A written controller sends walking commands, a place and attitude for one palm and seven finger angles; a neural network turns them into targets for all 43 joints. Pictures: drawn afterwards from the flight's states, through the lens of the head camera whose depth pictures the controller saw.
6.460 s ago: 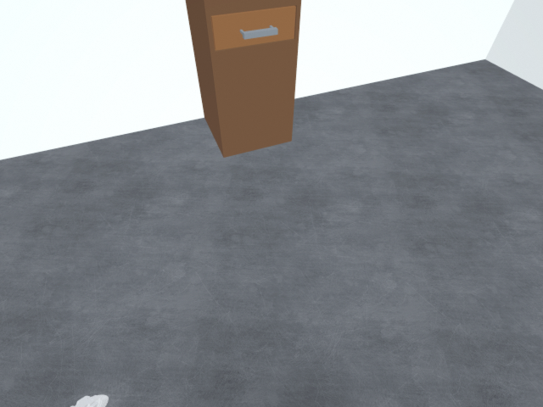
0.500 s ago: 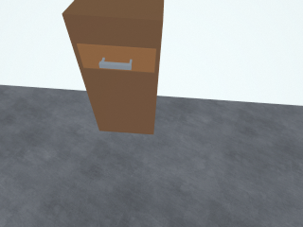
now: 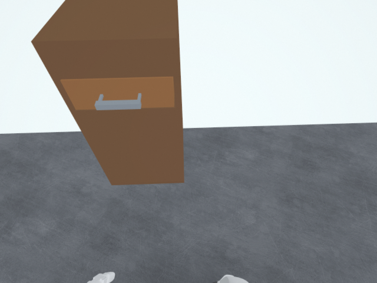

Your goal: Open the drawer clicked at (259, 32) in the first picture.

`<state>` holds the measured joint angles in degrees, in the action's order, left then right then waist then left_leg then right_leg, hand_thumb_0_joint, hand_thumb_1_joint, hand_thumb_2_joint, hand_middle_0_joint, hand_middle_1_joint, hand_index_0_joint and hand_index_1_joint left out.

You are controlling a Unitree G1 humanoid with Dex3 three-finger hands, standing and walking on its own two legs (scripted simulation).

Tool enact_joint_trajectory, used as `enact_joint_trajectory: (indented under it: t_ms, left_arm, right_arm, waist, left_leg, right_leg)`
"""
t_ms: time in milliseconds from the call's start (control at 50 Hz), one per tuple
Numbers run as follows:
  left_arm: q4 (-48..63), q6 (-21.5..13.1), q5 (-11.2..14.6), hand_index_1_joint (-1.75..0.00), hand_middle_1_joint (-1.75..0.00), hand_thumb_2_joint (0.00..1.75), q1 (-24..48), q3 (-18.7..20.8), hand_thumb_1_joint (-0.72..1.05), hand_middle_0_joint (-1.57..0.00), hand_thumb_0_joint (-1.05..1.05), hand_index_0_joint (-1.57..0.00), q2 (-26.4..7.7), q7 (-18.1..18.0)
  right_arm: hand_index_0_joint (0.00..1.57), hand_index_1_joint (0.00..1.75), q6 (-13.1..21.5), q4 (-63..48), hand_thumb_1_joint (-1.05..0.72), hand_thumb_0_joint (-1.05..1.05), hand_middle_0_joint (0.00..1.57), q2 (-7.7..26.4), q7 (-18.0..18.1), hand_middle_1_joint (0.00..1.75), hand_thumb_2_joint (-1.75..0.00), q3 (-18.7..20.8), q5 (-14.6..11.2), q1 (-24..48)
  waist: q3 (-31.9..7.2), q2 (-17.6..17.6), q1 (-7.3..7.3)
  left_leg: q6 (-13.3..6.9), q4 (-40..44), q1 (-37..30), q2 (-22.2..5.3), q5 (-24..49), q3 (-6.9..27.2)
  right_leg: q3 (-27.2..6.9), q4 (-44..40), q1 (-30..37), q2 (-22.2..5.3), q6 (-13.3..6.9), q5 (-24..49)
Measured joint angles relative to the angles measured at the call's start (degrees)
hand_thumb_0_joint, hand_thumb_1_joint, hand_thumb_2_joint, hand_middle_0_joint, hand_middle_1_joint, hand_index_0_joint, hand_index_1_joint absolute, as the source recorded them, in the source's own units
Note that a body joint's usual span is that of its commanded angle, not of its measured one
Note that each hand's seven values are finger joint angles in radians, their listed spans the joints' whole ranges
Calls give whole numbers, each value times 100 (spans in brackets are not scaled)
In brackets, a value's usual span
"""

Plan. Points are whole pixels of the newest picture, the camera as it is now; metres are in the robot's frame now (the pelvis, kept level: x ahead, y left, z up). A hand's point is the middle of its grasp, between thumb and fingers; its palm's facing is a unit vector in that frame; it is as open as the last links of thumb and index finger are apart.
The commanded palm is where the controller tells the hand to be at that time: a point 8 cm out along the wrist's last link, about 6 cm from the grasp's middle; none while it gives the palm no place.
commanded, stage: take the last steps up to it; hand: left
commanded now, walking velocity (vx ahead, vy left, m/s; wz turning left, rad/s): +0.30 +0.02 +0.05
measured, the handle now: (119, 100) +0.71 +0.25 -0.07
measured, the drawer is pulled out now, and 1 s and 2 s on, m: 0.00 0.00 0.00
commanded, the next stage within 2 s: come to a stop and stand still in 0.38 s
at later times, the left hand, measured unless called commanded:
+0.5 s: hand out of the picture +0.10 +0.20 -0.18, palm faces +0.14 -0.98 -0.16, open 7.4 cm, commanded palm none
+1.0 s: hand (124, 232) +0.27 +0.18 -0.15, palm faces +0.02 -0.95 -0.30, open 7.4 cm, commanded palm none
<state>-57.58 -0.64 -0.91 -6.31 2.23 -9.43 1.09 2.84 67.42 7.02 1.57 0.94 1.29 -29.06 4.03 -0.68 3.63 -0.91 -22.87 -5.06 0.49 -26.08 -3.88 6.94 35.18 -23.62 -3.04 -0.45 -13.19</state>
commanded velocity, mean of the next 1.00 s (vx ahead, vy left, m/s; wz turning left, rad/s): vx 0.02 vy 0.01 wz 0.01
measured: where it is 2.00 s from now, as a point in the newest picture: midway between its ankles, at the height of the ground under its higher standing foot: outside the picture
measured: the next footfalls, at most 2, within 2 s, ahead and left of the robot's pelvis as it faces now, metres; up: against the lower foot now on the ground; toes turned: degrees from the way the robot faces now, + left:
left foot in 0.46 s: +0.26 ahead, +0.13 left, +0.00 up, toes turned +9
right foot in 0.96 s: +0.20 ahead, -0.12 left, +0.00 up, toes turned -1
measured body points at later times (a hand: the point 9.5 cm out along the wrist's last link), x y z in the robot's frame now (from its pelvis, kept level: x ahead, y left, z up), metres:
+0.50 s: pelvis +0.16 +0.03 +0.01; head +0.17 +0.05 +0.45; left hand +0.10 +0.25 -0.16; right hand +0.27 -0.20 -0.13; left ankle +0.22 +0.13 -0.73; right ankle +0.10 -0.10 -0.71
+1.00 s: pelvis +0.19 -0.03 +0.01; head +0.22 -0.06 +0.45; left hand +0.27 +0.23 -0.12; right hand +0.23 -0.26 -0.16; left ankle +0.22 +0.12 -0.72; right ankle +0.19 -0.13 -0.73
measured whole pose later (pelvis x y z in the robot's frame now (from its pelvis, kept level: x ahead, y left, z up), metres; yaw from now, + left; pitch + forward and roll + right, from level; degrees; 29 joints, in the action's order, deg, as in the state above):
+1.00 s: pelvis +0.19 -0.03 +0.01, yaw +0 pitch -1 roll +2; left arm -56.9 0.9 -1.1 -9.9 2.5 -10.5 -1.8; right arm -2.2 59.7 11.3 0.9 3.5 0.8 -11.0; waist 4.3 -2.6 0.9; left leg 1.9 -35.4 17.7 -4.3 -21.0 -6.0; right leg 3.0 34.5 -15.3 -2.3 -0.7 -18.7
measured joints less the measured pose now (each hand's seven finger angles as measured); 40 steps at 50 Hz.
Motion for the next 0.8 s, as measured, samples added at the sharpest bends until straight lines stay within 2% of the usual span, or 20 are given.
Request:
enact_joint_trajectory:
  t_ms: [20,40,80,100,140,220,280,380,460,500,520,560,660,800]
  left_arm:
    - [43,-116,-16,-30,-30,90,55,10,91,-20,1,-20,6,-12]
    - [80,-216,-9,-30,-30,90,93,14,91,-20,1,-20,25,-32]
    - [120,-294,31,-30,-30,90,54,10,91,-20,1,-20,68,-66]
    - [109,-294,38,-30,-30,90,-10,9,91,-20,0,-20,93,-91]
    - [24,-280,31,-30,-30,90,-190,1,91,-20,0,-20,148,-148]
    - [-130,-298,30,-30,-30,90,-545,128,95,-20,-2,-20,43,-265]
    - [-286,-270,-6,-30,-30,90,-800,94,95,-20,-2,-20,-24,-219]
    - [-488,-240,-38,-30,-30,90,-1190,51,93,-20,-1,-20,-4,-150]
    - [-613,-160,-24,-30,-30,90,-1501,53,91,-20,0,-20,17,-145]
    - [-674,-68,-5,-30,-30,90,-1547,56,91,-20,0,-20,-5,-151]
    - [-699,-17,-5,-30,-30,90,-1545,43,91,-20,0,-20,-2,-166]
    - [-742,49,8,-30,-30,90,-1487,15,91,-20,1,-20,12,-194]
    - [-629,175,41,-30,-30,90,-1172,-35,91,-20,1,-20,41,-255]
    - [-167,429,-1,-30,-30,90,-664,120,91,-20,1,-20,-135,-271]
  right_arm:
    - [20,30,-19,53,-90,0,21,-13,-19,30,-90,9,-31,-26]
    - [20,30,-58,85,-90,0,21,-12,-36,30,-90,19,-59,11]
    - [20,30,-144,68,-90,0,21,20,-68,30,-90,67,-86,140]
    - [20,30,-178,29,-90,0,21,53,-85,30,-90,98,-73,233]
    - [20,30,-225,-111,-90,0,20,139,-108,30,-90,149,-31,471]
    - [20,30,-237,-477,-91,0,20,238,-143,30,-90,217,23,957]
    - [20,30,-224,-693,-91,0,20,278,-192,30,-90,231,27,1299]
    - [20,30,-167,-869,-92,0,20,341,-255,30,-90,213,12,1733]
    - [20,30,-52,-958,-91,0,20,355,-267,30,-90,137,8,1897]
    - [20,30,31,-985,-91,0,20,287,-227,30,-90,97,38,1981]
    - [20,30,42,-1001,-91,0,20,254,-198,30,-90,64,39,1996]
    - [20,30,16,-986,-91,0,20,177,-117,30,-90,-4,23,1982]
    - [20,30,-88,-826,-95,-2,21,142,96,30,-90,-8,-70,2036]
    - [20,30,-326,-781,-93,-1,21,161,112,30,-90,77,-38,2006]
  waist:
    - [27,-8,-25]
    - [73,-34,-34]
    - [90,-61,-67]
    - [61,-75,-94]
    - [-29,-106,-114]
    - [-235,-121,-146]
    - [-322,-110,-218]
    - [-333,-66,-444]
    - [-301,15,-579]
    - [-205,194,-609]
    - [-176,235,-617]
    - [-146,264,-590]
    - [-54,301,-520]
    - [49,272,-430]
  left_leg:
    - [6,-674,243,-59,-195,0]
    - [-9,-1688,639,-106,-324,71]
    - [-74,-3548,1476,-139,-233,215]
    - [-90,-4128,1852,-194,-14,220]
    - [-54,-4586,2502,-362,461,202]
    - [114,-4019,3307,-668,1010,151]
    - [185,-3205,3470,-773,1233,73]
    - [174,-1896,3176,-688,1250,-43]
    - [86,-846,2509,-508,1516,-209]
    - [-108,-990,2448,-373,1495,-335]
    - [-162,-1036,2398,-343,1370,-393]
    - [-210,-871,2214,-282,1276,-457]
    - [-228,-203,1785,-153,1502,-520]
    - [-94,-175,1781,-304,1495,-486]
  right_leg:
    - [41,-48,73,29,-141,292]
    - [98,124,80,45,-246,236]
    - [188,192,262,76,-330,-45]
    - [213,81,399,106,-334,-109]
    - [249,-275,677,168,-290,-54]
    - [293,-933,1124,264,-295,81]
    - [272,-1234,1380,295,-264,89]
    - [236,-1338,1717,261,-113,-129]
    - [228,-883,1822,144,92,-620]
    - [61,130,1476,-38,28,-1166]
    - [-70,786,1209,-45,2,-1443]
    - [-226,1663,754,-39,14,-1510]
    - [-424,1533,278,-95,243,-1103]
    - [-603,2208,-186,59,335,-1041]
